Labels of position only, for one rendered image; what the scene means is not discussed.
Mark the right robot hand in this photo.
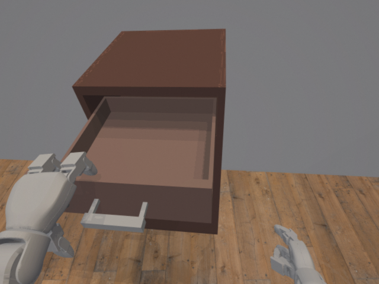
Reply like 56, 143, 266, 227
270, 224, 316, 279

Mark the handle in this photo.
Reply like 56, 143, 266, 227
80, 199, 148, 233

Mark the robot right forearm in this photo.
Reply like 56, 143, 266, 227
294, 267, 327, 284

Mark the robot left forearm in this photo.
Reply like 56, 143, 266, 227
0, 228, 51, 284

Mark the cabinet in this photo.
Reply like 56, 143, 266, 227
72, 29, 226, 234

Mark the left robot hand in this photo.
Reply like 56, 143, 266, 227
5, 151, 98, 258

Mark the drawer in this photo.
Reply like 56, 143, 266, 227
24, 96, 217, 223

